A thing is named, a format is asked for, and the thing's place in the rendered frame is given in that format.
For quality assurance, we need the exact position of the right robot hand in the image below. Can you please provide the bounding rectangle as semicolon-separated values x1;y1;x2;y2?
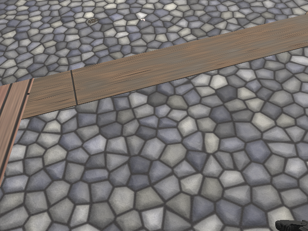
275;219;308;231

